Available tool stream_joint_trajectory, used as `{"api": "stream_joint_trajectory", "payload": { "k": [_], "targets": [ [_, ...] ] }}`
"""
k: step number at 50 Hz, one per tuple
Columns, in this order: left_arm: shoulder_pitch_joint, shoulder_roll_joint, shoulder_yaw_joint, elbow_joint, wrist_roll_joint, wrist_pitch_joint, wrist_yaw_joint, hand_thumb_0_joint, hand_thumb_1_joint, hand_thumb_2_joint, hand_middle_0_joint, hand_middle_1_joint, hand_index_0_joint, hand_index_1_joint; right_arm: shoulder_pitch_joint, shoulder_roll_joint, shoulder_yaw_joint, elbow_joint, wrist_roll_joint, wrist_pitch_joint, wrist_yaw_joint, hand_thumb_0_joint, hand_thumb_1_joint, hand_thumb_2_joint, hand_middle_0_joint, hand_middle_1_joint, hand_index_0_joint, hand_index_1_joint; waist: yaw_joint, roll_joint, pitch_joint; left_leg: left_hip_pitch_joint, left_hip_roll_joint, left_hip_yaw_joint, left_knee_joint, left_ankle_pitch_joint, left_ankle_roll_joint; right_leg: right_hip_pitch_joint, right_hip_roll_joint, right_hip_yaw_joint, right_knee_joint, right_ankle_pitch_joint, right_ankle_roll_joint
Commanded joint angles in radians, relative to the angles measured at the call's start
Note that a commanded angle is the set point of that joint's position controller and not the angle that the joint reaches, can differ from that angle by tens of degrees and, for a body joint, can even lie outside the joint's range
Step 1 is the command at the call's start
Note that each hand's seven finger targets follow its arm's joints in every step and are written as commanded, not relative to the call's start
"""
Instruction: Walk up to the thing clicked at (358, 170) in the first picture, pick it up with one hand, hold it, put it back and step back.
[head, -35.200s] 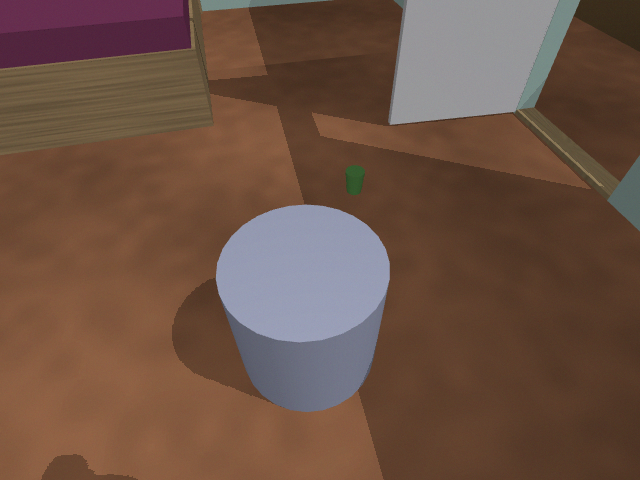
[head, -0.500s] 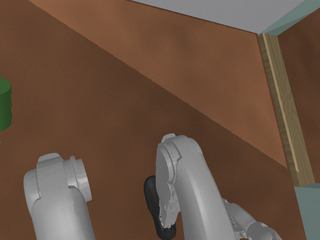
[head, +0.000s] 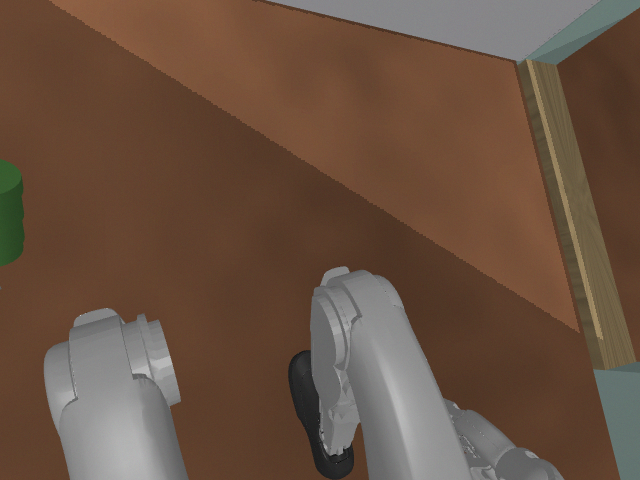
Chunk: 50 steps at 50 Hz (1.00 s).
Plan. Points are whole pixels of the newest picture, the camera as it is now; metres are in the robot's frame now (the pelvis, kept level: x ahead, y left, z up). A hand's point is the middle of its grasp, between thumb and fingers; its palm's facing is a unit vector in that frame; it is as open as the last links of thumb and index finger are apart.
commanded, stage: rest palm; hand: left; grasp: from above
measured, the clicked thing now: out of the picture +0.45 +0.35 -0.23
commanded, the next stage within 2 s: settle in 0.72 s
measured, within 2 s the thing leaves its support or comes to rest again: neither
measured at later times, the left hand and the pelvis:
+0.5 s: hand out of the picture +0.41 +0.35 -0.20, palm faces -0.19 -0.34 -0.92, open 15.5 cm; pelvis +0.00 +0.00 +0.00, yaw +0 degrees
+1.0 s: hand out of the picture +0.41 +0.35 -0.20, palm faces -0.16 -0.36 -0.92, open 14.5 cm; pelvis +0.00 +0.00 +0.00, yaw +0 degrees
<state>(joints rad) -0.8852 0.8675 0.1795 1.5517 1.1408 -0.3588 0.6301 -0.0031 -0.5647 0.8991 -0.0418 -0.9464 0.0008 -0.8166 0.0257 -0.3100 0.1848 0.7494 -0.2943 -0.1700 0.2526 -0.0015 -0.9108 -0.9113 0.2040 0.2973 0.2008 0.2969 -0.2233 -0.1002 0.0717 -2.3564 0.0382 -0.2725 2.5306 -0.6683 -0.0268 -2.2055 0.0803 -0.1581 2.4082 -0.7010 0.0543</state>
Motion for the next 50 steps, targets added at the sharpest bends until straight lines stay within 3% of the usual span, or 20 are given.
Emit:
{"api": "stream_joint_trajectory", "payload": {
  "k": [1, 21, 25, 31, 41, 45, 47, 50],
  "targets": [
    [-0.081, 0.166, 0.001, 0.008, 0.014, 0.014, -0.026, 0.000, -0.608, 0.875, -0.008, -0.908, -0.017, -0.904, 0.133, -0.288, -0.084, -0.011, 0.005, -0.006, -0.017, 0.000, -0.907, -0.909, 0.200, 0.300, 0.200, 0.300, 0.007, 0.312, -0.563, 0.428, 0.000, 0.130, -0.260, 0.098, 0.044, 0.269, 0.035, -0.090, -0.248, 0.175, -0.073],
    [-0.045, 0.172, 0.021, 0.022, -0.002, 0.000, -0.012, 0.000, -0.611, 0.873, -0.020, -0.894, -0.025, -0.895, 0.100, -0.290, -0.078, -0.014, -0.008, -0.013, -0.024, 0.000, -0.912, -0.910, 0.199, 0.300, 0.200, 0.300, 0.014, 0.321, -0.548, 0.452, -0.001, 0.125, -0.264, 0.109, 0.037, 0.261, 0.032, -0.098, -0.234, 0.182, -0.074],
    [-0.043, 0.154, 0.011, 0.024, -0.004, 0.000, -0.009, 0.000, -0.611, 0.827, 0.000, -0.835, -0.009, -0.833, 0.099, -0.281, -0.077, -0.010, -0.012, -0.012, -0.020, 0.000, -0.910, -0.910, 0.199, 0.300, 0.200, 0.300, 0.014, 0.335, -0.563, 0.464, 0.001, 0.128, -0.258, 0.135, 0.037, 0.271, 0.036, -0.095, -0.229, 0.210, -0.074],
    [-0.048, 0.153, 0.020, 0.019, -0.013, -0.006, -0.004, 0.000, -0.611, 0.882, -0.015, -0.877, -0.020, -0.880, 0.095, -0.291, -0.077, -0.011, -0.014, -0.013, -0.017, 0.000, -0.911, -0.911, 0.199, 0.300, 0.200, 0.300, 0.014, 0.331, -0.557, 0.457, 0.002, 0.121, -0.266, 0.111, 0.036, 0.261, 0.037, -0.102, -0.232, 0.185, -0.076],
    [-0.026, 0.156, 0.029, 0.026, -0.030, -0.018, 0.000, 0.000, -0.611, 0.777, 0.000, -0.764, 0.000, -0.766, 0.095, -0.295, -0.073, -0.011, -0.019, -0.023, -0.012, 0.000, -0.914, -0.912, 0.199, 0.300, 0.199, 0.300, 0.019, 0.298, -0.548, 0.433, -0.001, 0.125, -0.255, 0.104, 0.041, 0.273, 0.038, -0.095, -0.238, 0.184, -0.072],
    [-0.027, 0.160, 0.024, 0.025, -0.019, -0.019, 0.002, 0.000, -0.323, 1.080, -0.261, -1.051, -0.265, -1.052, 0.087, -0.290, -0.071, -0.012, -0.022, -0.021, -0.011, 0.000, -0.929, -0.911, 0.200, 0.300, 0.200, 0.300, 0.024, 0.323, -0.549, 0.443, 0.000, 0.127, -0.256, 0.107, 0.039, 0.272, 0.039, -0.095, -0.231, 0.183, -0.075],
    [-0.042, 0.166, 0.026, 0.021, -0.017, -0.019, 0.002, 0.000, -0.214, 1.128, -0.312, -1.123, -0.315, -1.122, 0.086, -0.296, -0.074, -0.009, -0.021, -0.021, -0.008, 0.000, -0.930, -0.910, 0.200, 0.300, 0.200, 0.300, 0.021, 0.328, -0.545, 0.428, 0.000, 0.125, -0.258, 0.091, 0.039, 0.258, 0.039, -0.095, -0.230, 0.165, -0.078],
    [-0.042, 0.162, 0.017, 0.014, -0.004, -0.012, -0.007, 0.000, -0.206, 1.113, -0.301, -1.135, -0.320, -1.121, 0.091, -0.294, -0.079, -0.009, -0.020, -0.017, -0.010, 0.000, -0.929, -0.911, 0.200, 0.300, 0.200, 0.300, 0.025, 0.328, -0.559, 0.424, -0.001, 0.128, -0.255, 0.091, 0.041, 0.264, 0.040, -0.092, -0.237, 0.168, -0.077]
  ]
}}
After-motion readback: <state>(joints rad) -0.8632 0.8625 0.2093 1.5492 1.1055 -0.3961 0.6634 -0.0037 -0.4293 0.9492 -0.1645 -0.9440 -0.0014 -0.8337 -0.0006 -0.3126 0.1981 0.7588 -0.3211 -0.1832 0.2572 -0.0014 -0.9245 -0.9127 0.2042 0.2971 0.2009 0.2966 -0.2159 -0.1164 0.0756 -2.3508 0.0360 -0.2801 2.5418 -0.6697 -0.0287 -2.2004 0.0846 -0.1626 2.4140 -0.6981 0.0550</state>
